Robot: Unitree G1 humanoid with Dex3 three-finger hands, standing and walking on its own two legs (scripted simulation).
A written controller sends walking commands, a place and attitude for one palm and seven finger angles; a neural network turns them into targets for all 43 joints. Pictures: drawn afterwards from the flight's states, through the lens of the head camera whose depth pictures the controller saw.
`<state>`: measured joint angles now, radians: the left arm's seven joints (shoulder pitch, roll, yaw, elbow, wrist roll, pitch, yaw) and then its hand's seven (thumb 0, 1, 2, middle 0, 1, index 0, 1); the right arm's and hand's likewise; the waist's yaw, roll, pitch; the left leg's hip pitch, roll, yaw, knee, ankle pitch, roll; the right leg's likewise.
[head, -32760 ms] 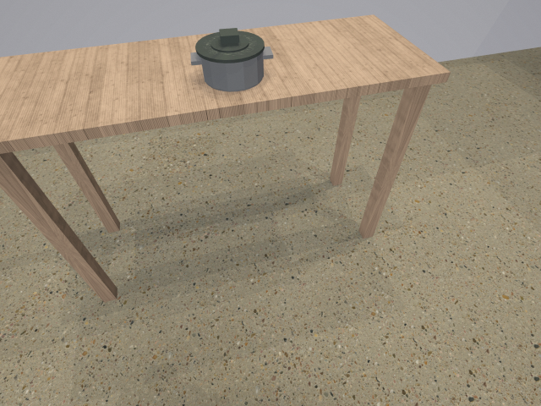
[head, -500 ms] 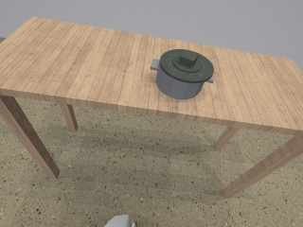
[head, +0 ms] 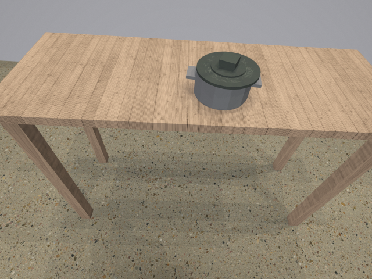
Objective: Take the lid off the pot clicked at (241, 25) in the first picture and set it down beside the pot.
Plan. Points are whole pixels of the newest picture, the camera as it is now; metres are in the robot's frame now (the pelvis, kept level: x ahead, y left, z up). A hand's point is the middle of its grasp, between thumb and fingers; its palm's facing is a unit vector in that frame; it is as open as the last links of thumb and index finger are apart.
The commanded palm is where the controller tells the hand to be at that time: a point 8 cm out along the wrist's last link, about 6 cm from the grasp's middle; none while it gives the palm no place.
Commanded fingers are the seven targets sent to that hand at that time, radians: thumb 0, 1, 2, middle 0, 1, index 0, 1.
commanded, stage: look again from close up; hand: left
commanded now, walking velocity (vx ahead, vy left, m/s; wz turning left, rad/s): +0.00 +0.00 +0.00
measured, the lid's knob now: (229, 60) +0.62 -0.10 +0.15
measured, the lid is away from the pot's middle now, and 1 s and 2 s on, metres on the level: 0.01 0.01 0.01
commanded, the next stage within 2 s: none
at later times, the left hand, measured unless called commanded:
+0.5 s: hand out of the picture -0.04 +0.13 -0.18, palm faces +0.06 -0.99 -0.15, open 7.4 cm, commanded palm none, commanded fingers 0.00 0.90 0.90 -0.20 -0.30 -0.20 -0.30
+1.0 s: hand out of the picture +0.03 +0.10 -0.18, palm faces +0.06 -0.98 -0.17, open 7.4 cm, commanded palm none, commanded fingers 0.00 0.90 0.90 -0.20 -0.30 -0.20 -0.30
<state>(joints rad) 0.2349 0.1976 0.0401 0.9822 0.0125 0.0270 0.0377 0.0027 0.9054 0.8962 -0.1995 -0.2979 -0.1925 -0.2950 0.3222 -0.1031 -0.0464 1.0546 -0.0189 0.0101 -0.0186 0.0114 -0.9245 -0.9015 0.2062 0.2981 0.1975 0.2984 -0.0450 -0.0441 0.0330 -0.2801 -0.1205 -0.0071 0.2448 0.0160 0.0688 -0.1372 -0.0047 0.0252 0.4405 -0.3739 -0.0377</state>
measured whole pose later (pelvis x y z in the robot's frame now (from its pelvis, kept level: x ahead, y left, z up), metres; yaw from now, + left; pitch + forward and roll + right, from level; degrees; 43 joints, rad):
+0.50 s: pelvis +0.00 -0.03 +0.00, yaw +0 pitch -1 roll +0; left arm 0.37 0.12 0.01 1.08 0.01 -0.01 0.03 0.00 0.90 0.90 -0.20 -0.30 -0.19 -0.30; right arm 0.29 -0.11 -0.03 1.11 -0.01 0.00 -0.03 0.02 -0.94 -0.90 0.20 0.30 0.20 0.30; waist 0.00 -0.03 0.06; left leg -0.29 -0.06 -0.03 0.39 -0.09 0.03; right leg -0.11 0.04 0.00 0.43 -0.31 -0.04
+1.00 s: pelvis +0.04 -0.06 +0.00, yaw -1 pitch -1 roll +1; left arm 0.34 0.12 0.02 1.06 0.00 -0.02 0.05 0.00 0.90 0.90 -0.20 -0.30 -0.19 -0.30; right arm 0.27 -0.12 -0.02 1.14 0.00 -0.01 -0.05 0.01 -0.93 -0.90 0.20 0.30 0.19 0.30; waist 0.00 -0.04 0.07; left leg -0.25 -0.02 -0.03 0.47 -0.20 -0.02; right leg -0.03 0.08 0.02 0.41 -0.36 -0.09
